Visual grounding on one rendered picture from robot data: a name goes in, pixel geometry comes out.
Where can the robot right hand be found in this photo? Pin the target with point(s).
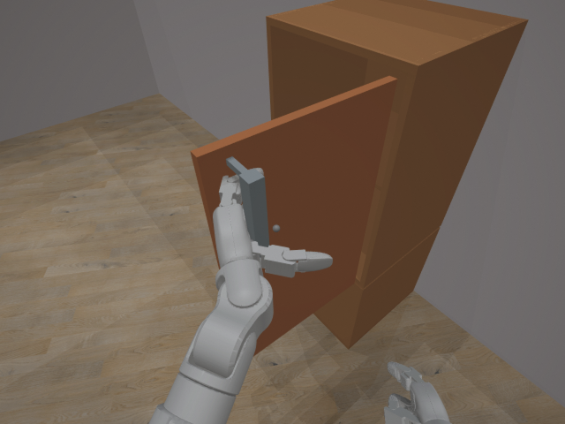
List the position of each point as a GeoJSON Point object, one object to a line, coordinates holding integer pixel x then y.
{"type": "Point", "coordinates": [425, 403]}

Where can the left robot forearm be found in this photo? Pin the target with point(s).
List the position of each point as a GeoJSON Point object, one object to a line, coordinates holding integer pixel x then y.
{"type": "Point", "coordinates": [216, 363]}

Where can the cupboard door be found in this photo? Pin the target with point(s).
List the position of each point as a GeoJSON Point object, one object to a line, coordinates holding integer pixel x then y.
{"type": "Point", "coordinates": [320, 165]}

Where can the robot left hand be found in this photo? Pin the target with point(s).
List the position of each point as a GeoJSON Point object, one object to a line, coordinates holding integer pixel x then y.
{"type": "Point", "coordinates": [233, 239]}

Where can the handle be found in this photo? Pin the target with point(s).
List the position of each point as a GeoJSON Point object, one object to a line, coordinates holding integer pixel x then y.
{"type": "Point", "coordinates": [253, 191]}

